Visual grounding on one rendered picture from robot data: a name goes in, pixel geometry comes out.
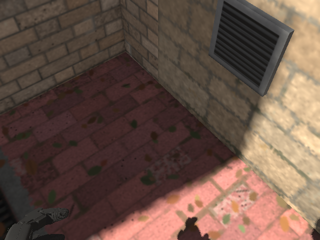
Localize left robot hand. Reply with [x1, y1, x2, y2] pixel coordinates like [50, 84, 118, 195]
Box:
[4, 207, 69, 240]

